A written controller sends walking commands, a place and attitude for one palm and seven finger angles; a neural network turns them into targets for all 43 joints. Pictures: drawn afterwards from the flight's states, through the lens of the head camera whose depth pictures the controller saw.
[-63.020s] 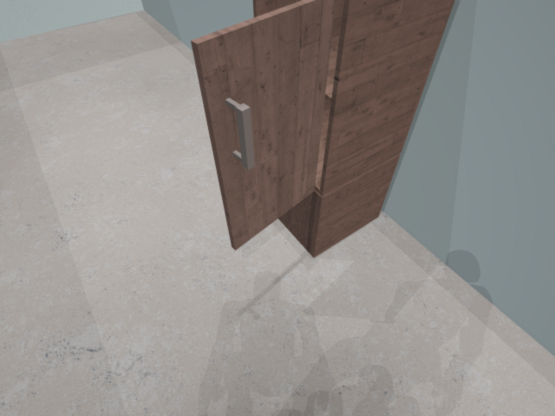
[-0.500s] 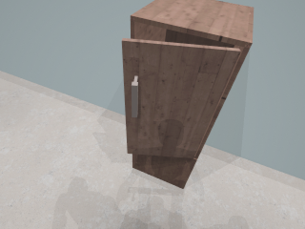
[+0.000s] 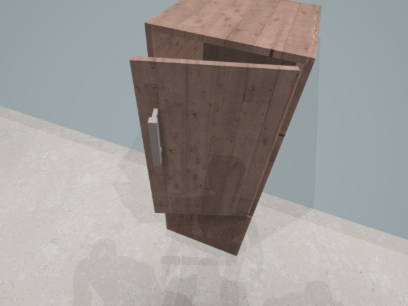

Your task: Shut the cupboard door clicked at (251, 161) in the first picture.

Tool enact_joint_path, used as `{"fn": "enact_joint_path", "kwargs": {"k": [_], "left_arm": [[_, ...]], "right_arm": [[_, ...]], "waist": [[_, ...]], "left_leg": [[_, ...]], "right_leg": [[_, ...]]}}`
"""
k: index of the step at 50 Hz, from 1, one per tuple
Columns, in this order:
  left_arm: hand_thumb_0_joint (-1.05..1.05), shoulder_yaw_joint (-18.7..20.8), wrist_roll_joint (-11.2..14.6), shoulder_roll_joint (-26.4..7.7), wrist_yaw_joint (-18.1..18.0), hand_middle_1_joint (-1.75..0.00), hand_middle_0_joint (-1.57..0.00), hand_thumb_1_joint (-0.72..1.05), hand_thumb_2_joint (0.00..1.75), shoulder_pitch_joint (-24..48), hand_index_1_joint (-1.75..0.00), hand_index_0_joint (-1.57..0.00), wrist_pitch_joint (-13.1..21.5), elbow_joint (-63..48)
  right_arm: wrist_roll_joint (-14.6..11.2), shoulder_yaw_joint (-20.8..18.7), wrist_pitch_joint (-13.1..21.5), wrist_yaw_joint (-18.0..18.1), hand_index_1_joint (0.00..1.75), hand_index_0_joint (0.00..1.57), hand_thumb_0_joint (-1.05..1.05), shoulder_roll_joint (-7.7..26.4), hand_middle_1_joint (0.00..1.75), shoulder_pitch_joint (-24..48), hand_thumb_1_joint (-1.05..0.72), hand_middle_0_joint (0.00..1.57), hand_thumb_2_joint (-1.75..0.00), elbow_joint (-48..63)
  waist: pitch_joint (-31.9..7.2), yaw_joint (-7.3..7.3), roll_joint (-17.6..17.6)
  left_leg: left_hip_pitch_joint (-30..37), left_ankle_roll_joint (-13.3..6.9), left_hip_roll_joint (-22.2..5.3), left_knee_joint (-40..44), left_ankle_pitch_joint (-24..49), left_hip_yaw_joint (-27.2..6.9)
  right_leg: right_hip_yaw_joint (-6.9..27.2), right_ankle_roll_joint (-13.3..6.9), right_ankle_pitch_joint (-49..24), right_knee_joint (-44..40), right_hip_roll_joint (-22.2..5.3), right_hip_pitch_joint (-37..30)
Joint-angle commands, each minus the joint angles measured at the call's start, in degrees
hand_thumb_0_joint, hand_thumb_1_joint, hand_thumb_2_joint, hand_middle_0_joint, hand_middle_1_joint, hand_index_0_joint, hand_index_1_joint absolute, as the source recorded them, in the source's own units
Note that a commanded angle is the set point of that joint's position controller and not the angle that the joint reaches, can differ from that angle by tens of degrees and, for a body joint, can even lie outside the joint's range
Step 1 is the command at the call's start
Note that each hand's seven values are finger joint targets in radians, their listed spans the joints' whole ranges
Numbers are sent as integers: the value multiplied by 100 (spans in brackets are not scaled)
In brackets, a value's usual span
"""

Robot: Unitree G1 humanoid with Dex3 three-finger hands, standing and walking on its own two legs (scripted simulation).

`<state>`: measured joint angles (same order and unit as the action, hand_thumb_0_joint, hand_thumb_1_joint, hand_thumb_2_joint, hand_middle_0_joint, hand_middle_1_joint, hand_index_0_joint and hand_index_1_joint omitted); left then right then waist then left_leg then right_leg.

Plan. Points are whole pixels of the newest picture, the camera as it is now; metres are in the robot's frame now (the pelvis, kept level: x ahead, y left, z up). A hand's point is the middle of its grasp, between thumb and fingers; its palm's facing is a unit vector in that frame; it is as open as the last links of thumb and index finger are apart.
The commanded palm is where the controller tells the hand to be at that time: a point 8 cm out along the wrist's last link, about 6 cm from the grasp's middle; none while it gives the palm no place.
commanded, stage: shuffle to correct the standing spot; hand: left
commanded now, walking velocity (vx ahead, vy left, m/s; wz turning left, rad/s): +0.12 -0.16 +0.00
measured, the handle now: (156, 138) +0.48 +0.15 +0.06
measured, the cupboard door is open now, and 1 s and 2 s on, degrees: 20 20 20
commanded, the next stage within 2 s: come to a stop and stand still in 0.08 s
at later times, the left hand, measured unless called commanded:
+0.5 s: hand out of the picture +0.06 +0.12 -0.19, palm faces +0.00 -0.99 -0.13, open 7.4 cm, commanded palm none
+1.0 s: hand out of the picture +0.08 +0.10 -0.18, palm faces -0.02 -0.98 -0.19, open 7.2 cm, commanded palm none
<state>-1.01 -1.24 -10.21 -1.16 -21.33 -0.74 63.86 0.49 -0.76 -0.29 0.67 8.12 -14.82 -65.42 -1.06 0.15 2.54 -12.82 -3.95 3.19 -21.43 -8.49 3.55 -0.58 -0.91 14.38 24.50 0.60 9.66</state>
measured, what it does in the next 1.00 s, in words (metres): steps on the spot: right foot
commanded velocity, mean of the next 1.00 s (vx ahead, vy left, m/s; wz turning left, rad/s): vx -0.05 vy -0.01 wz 0.00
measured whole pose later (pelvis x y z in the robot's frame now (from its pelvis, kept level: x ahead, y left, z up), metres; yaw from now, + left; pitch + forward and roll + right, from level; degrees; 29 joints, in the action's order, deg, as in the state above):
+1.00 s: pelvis +0.04 -0.07 +0.00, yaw -2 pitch -2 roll +0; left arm 0.3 -0.9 -10.7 -1.6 -12.7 -1.1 60.8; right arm 0.4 -1.4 -1.1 0.7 8.2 -14.0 -64.2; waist 2.0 0.5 1.7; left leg -12.0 1.1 -2.7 -25.8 -12.0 3.4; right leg -2.2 -0.2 14.2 26.3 -0.6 10.5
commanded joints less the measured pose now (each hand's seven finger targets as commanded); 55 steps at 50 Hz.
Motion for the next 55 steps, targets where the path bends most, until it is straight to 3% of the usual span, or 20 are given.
{"fn": "enact_joint_path", "kwargs": {"k": [1,5,9,12,14,16,17,19,22,24,31,34,35,36,37,39,42,44,48,55], "left_arm": [[0,137,-15,-359,8,-30,-20,90,90,-591,-30,-20,56,-156],[0,188,-5,-295,18,-30,-20,90,90,-758,-30,-20,84,-193],[0,285,-13,-463,-28,-30,-20,90,90,-957,-30,-20,77,-179],[0,258,-25,-238,-132,-30,-20,90,90,-923,-30,-20,165,-166],[0,245,-8,-275,-213,-30,-20,90,90,-871,-30,-20,225,-122],[0,238,27,-368,-252,-30,-20,90,90,-728,-30,-20,213,-131],[0,240,77,-410,-260,-30,-20,90,90,-598,-30,-20,190,-171],[0,254,113,-230,-288,-30,-20,90,90,-495,-30,-20,140,-330],[0,263,91,-112,-315,-30,-20,90,90,-215,-30,-20,17,-446],[0,310,68,-120,-258,-30,-20,90,90,-8,-30,-20,-60,-545],[0,364,-5,-64,-151,-30,-20,90,90,112,-30,-20,-162,-678],[0,368,-31,-230,-119,-30,-20,90,90,16,-30,-20,-84,-663],[0,362,-48,-445,-132,-30,-20,90,90,76,-30,-20,-24,-684],[0,372,-66,-770,-135,-30,-20,90,90,351,-30,-20,25,-764],[0,379,-39,-969,-115,-30,-20,90,90,578,-30,-20,32,-828],[0,347,-40,-961,-97,-30,-20,90,90,943,-30,-20,35,-870],[0,273,33,-823,-75,-30,-20,90,90,906,-30,-20,67,-774],[0,251,35,-767,-67,-30,-20,90,90,822,-30,-20,64,-696],[0,259,41,-694,-66,-30,-20,90,90,609,-30,-20,78,-482],[0,249,44,-613,-58,-30,-20,90,90,420,-30,-20,128,-321]], "right_arm": [[29,-216,123,135,30,20,0,937,30,-168,-90,20,-90,239],[21,-225,164,174,30,20,0,696,30,-206,-90,20,-90,257],[28,-146,197,198,30,20,0,310,30,-153,-90,20,-90,319],[12,-84,194,235,30,20,0,168,30,25,-90,20,-90,339],[-53,-17,184,254,30,20,0,36,30,12,-90,20,-90,318],[-92,-21,141,289,30,20,0,41,30,-153,-90,20,-90,267],[-98,-54,127,310,30,20,0,106,30,-382,-90,20,-90,216],[-70,-169,117,365,30,20,0,461,30,-694,-90,20,-90,192],[-43,-181,70,380,30,20,0,610,30,-533,-90,20,-90,215],[15,-207,80,346,30,20,0,691,30,-277,-90,20,-90,384],[100,-344,18,220,30,20,0,966,30,284,-90,20,-90,727],[62,-346,-12,144,30,20,0,910,30,436,-90,20,-90,743],[29,-337,-25,116,30,20,0,739,30,374,-90,20,-90,749],[-24,-285,-66,88,30,20,0,494,30,263,-90,20,-90,815],[-9,-271,-122,68,30,20,0,412,30,215,-90,20,-90,817],[24,-244,-156,48,30,20,0,351,30,112,-90,20,-90,709],[29,-194,-48,49,30,20,0,544,30,19,-90,20,-90,523],[22,-169,-11,38,30,20,0,588,30,94,-90,20,-90,459],[24,-117,36,50,30,20,0,575,30,48,-90,20,-90,331],[24,-102,81,69,30,20,0,523,30,-236,-90,20,-90,163]], "waist": [[736,-27,-364],[576,-43,-83],[410,-102,817],[498,-118,30],[364,-94,-253],[224,47,-264],[39,176,-209],[-287,230,-442],[201,129,-1448],[432,51,-1179],[-61,-116,-761],[-43,-256,-681],[29,-203,-129],[117,-11,792],[285,53,974],[277,199,847],[176,126,391],[264,30,61],[661,-53,-292],[448,-41,-343]], "left_leg": [[-216,-79,-1386,753,-1892,-1429],[-287,-4,-1134,-74,-1105,-868],[-1101,246,-497,-1707,-1052,178],[-1577,330,-576,-2617,-1810,-60],[-1371,369,-599,-2075,-1723,-65],[-655,371,-512,-959,-858,-19],[48,328,-511,-451,531,4],[1472,-84,-1243,-1021,3832,-404],[1265,-828,-2189,-497,6032,-1238],[780,-985,-2246,-196,5429,-1190],[274,-687,-1929,-140,3077,-855],[-30,-225,-1493,-533,1513,-619],[-144,68,-1133,-875,614,-457],[-408,351,-653,-1146,-663,-70],[-240,444,-462,-1328,-1394,17],[246,436,-547,-1092,-1072,-68],[486,406,-754,-510,-18,-260],[335,405,-876,-163,-198,-359],[22,392,-858,150,-491,-423],[131,401,-868,233,-440,-420]], "right_leg": [[338,-105,384,-221,-347,641],[730,-263,186,-486,-513,471],[1536,-694,-945,-779,-1112,-307],[1463,-914,-4187,-481,-1437,-734],[1233,-750,-5698,-130,-1435,-1055],[1007,-456,-6189,311,-1212,-904],[778,-148,-6066,594,-975,-639],[467,259,-4208,884,-498,431],[266,374,1120,1911,-121,1073],[399,194,1900,2413,-161,1019],[-58,186,825,1881,-188,446],[-158,216,-317,442,-269,-108],[311,142,-959,-168,-583,-104],[1163,-133,-1328,-427,-1323,101],[1374,-493,-1214,-699,-1786,614],[1114,-465,-832,-628,-1429,1004],[650,-139,-700,-384,-979,808],[566,10,19,-595,-797,653],[560,51,392,-783,-713,568],[463,39,225,-902,-713,340]]}}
